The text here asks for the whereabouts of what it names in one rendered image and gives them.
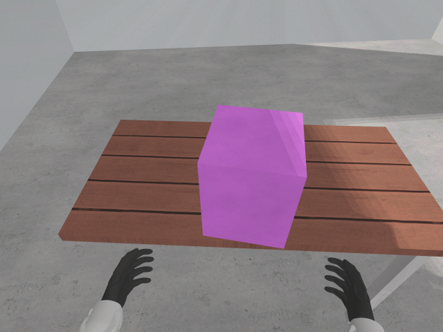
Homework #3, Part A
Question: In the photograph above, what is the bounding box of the carton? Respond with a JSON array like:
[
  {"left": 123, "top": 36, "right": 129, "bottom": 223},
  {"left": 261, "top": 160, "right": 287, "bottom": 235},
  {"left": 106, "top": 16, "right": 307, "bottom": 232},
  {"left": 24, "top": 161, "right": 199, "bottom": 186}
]
[{"left": 197, "top": 104, "right": 307, "bottom": 249}]

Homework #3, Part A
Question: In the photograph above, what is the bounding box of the robot right hand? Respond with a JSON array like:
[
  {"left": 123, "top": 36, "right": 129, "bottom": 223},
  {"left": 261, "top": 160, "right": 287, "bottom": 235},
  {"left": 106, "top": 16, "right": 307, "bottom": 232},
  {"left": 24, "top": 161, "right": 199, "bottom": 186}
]
[{"left": 325, "top": 257, "right": 374, "bottom": 322}]

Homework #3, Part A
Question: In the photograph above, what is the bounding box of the right robot forearm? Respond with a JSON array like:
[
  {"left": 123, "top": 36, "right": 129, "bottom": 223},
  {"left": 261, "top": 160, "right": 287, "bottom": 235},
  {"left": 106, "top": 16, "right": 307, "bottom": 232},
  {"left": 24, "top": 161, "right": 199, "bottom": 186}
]
[{"left": 347, "top": 317, "right": 384, "bottom": 332}]

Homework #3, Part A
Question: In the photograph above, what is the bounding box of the robot left hand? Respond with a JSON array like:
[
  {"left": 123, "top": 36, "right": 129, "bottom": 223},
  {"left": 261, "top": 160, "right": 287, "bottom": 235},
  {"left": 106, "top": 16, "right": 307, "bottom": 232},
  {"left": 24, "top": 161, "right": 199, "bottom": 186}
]
[{"left": 101, "top": 248, "right": 154, "bottom": 307}]

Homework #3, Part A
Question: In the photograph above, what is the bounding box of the left robot forearm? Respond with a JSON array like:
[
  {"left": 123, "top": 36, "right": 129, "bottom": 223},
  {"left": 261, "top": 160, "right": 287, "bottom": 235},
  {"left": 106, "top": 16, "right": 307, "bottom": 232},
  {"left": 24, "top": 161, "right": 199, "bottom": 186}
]
[{"left": 78, "top": 300, "right": 123, "bottom": 332}]

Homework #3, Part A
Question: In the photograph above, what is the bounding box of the table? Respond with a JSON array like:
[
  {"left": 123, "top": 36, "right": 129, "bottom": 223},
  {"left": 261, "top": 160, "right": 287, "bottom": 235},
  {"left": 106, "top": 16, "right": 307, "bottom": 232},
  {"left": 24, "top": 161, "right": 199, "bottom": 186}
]
[{"left": 58, "top": 120, "right": 443, "bottom": 324}]

